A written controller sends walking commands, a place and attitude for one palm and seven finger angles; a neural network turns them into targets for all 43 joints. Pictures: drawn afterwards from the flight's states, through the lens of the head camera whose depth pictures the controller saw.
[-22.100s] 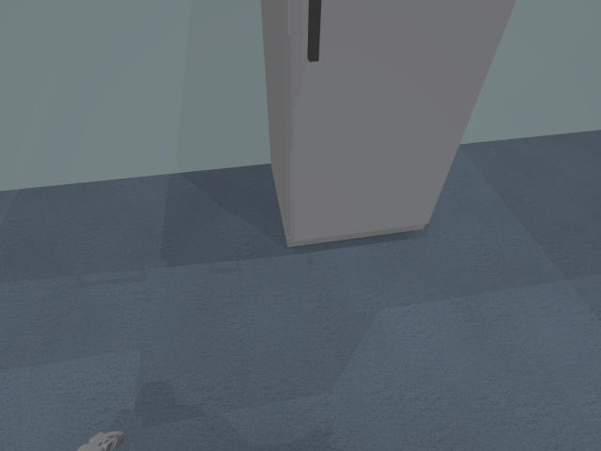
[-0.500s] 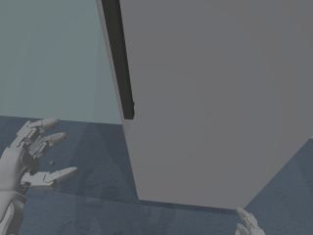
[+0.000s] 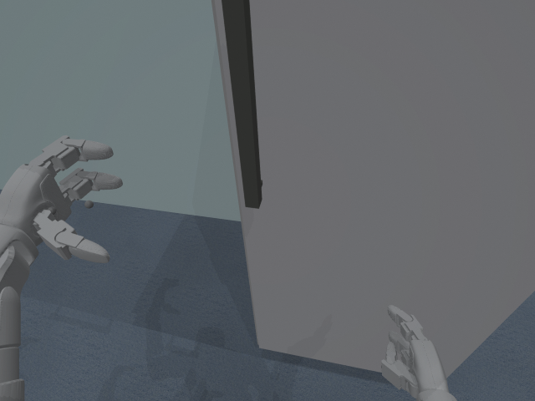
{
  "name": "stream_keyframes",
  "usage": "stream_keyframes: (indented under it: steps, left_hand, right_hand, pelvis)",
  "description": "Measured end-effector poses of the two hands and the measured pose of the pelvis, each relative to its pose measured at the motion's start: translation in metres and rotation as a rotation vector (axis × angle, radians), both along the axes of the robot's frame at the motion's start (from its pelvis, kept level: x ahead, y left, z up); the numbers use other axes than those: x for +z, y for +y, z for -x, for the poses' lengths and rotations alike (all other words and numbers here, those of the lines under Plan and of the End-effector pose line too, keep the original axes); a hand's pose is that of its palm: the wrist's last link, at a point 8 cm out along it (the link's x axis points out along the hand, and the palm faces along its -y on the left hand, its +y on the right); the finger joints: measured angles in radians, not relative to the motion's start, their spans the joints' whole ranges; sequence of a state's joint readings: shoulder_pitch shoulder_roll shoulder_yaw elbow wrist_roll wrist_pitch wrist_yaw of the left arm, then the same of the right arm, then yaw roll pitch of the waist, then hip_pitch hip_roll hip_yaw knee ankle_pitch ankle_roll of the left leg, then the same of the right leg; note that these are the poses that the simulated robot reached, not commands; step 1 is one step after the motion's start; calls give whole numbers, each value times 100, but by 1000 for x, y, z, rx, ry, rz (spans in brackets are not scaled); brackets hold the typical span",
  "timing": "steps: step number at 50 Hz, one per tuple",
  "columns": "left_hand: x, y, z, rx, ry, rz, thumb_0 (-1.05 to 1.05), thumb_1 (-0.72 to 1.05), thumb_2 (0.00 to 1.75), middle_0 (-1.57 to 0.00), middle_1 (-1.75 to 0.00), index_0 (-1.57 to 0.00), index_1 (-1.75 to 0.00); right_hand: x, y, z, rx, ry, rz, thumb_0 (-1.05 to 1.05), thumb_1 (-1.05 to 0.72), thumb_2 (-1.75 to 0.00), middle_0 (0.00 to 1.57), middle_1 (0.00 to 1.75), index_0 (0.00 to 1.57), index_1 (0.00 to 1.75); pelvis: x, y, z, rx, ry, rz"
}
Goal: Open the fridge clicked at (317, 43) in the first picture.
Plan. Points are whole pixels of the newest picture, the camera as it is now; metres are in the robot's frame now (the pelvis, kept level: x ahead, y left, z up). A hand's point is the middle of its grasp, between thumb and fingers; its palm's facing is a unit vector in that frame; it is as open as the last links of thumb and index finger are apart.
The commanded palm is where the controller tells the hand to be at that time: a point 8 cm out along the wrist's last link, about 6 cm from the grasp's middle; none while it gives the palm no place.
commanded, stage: raise the hand to about handle height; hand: left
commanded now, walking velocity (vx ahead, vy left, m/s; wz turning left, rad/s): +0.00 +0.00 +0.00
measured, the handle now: (249, 107) +0.44 +0.09 +0.26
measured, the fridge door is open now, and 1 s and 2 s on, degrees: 0 0 0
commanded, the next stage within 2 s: move the hooked fingers beside the handle in 0.66 s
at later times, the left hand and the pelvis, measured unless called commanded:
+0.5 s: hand (81, 167) +0.28 +0.26 +0.26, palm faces +0.01 -0.99 -0.16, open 13.9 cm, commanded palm +0.26 +0.31 +0.26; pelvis +0.01 +0.00 +0.00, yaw -1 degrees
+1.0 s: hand (89, 171) +0.30 +0.27 +0.23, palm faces +0.08 -0.99 -0.15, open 14.0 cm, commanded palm +0.26 +0.30 +0.26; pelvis +0.01 -0.01 +0.00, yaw +1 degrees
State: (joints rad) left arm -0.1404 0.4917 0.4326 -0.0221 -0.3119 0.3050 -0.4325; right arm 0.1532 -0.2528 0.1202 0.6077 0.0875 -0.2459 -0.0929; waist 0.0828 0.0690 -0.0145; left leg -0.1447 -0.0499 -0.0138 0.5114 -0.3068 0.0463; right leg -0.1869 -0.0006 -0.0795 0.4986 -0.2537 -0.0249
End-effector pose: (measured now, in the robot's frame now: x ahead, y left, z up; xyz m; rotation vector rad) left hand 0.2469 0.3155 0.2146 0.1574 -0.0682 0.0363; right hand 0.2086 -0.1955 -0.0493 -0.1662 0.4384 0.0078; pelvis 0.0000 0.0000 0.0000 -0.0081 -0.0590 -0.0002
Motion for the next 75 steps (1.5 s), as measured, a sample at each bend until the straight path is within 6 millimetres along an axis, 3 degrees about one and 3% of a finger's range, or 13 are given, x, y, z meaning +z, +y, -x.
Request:
stream_keyframes:
  steps: [10, 14, 20, 23, 28, 32, 39, 44, 48, 56, 60, 65, 75]
  left_hand:
    - [69, 26, -7, 35, -148, -23, -1, -50, 30, -31, -120, -31, -120]
    - [55, 31, -21, 54, -25, -13, -1, -50, 30, -31, -120, -30, -120]
    - [20, -5, -25, -89, 45, 4, -1, -50, 30, -30, -120, -30, -120]
    - [33, -12, -18, -98, -68, -10, -2, -50, 30, -31, -120, -30, -120]
    - [55, 16, -15, 36, -140, 24, -1, -50, 30, -31, -120, -31, -120]
    - [44, 22, -24, 90, -3, -2, -1, -50, 30, -31, -120, -30, -120]
    - [40, -13, -20, -85, -33, -29, -1, -50, 30, -31, -120, -30, -120]
    - [55, 4, -15, -14, -122, 15, -1, -50, 30, -31, -120, -31, -120]
    - [38, 14, -24, 62, 3, 33, -1, -50, 30, -31, -120, -31, -120]
    - [34, -38, -42, -115, -57, 12, -2, -50, 30, -30, -120, -30, -120]
    - [48, -27, -52, -66, -105, 49, -1, -50, 30, -31, -120, -31, -120]
    - [30, -6, -60, 42, 51, 54, -1, -50, 30, -31, -120, -31, -120]
    - [30, -42, -61, -90, -86, 70, -2, -50, 30, -31, -120, -30, -120]
  right_hand:
    - [-11, -10, 13, -12, 76, 14, 1, -90, -90, 20, 30, 20, 30]
    - [-16, -22, 18, -36, 104, 18, 1, -90, -90, 20, 30, 20, 30]
    - [-15, -35, 20, -75, 105, 35, 1, -90, -90, 20, 30, 20, 30]
    - [-7, -35, 17, -82, 74, 40, 1, -90, -90, 20, 30, 20, 30]
    - [-3, -31, 9, -61, 52, 33, 1, -90, -90, 20, 30, 20, 30]
    - [-10, -28, 4, -43, 67, 19, 1, -90, -90, 20, 30, 20, 30]
    - [-11, -23, -1, -44, 68, 0, 1, -90, -90, 20, 30, 20, 30]
    - [-6, -22, -3, -31, 52, -1, 1, -90, -90, 20, 30, 20, 30]
    - [-10, -26, -4, -24, 69, 7, 1, -90, -90, 20, 30, 20, 30]
    - [-12, -27, -1, -45, 81, 21, 1, -90, -90, 20, 30, 20, 30]
    - [-9, -28, 2, -67, 73, 0, 1, -90, -90, 20, 30, 20, 30]
    - [-14, -35, 7, -80, 105, -5, 1, -90, -90, 20, 30, 20, 30]
    - [-16, -33, 9, -85, 123, 41, 1, -90, -90, 20, 30, 20, 30]
  pelvis:
    - [2, -2, -4, 4, 1, -1]
    - [1, -1, 0, 3, 19, -4]
    - [1, 0, -3, -13, 24, -6]
    - [1, -3, -8, -20, 14, -4]
    - [0, -7, -9, -11, 5, -1]
    - [0, -6, -5, 2, 17, -4]
    - [1, -6, -11, -7, 23, -5]
    - [0, -10, -15, -6, 15, -5]
    - [0, -10, -9, 6, 17, -5]
    - [1, -9, -9, 1, 21, -7]
    - [1, -11, -13, -11, 23, -8]
    - [0, -10, -11, -13, 35, -9]
    - [1, -6, -13, -5, 21, -5]
